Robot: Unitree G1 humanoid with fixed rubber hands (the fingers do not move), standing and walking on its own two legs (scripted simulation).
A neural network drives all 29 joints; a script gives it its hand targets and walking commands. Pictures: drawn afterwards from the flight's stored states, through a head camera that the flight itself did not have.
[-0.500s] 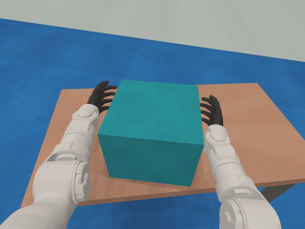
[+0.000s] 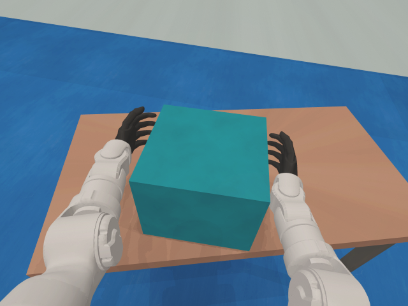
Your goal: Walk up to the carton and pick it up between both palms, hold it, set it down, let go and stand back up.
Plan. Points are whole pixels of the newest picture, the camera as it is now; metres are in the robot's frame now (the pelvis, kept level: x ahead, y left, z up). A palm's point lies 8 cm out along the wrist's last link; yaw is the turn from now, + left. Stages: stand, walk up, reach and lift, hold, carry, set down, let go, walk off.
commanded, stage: set down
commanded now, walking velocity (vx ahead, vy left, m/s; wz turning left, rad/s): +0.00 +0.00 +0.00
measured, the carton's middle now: (205, 175) +0.40 -0.01 +0.02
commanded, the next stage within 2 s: none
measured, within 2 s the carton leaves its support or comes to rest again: rests again in 1.08 s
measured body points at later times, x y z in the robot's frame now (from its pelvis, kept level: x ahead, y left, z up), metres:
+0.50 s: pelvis +0.00 +0.00 +0.00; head +0.01 +0.03 +0.45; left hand +0.45 +0.15 +0.09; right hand +0.37 -0.18 +0.08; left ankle +0.03 +0.07 -0.74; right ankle -0.04 -0.13 -0.74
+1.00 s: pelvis +0.00 +0.00 +0.00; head +0.05 +0.04 +0.44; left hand +0.46 +0.16 +0.05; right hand +0.38 -0.18 +0.04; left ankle +0.03 +0.07 -0.74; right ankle -0.04 -0.13 -0.74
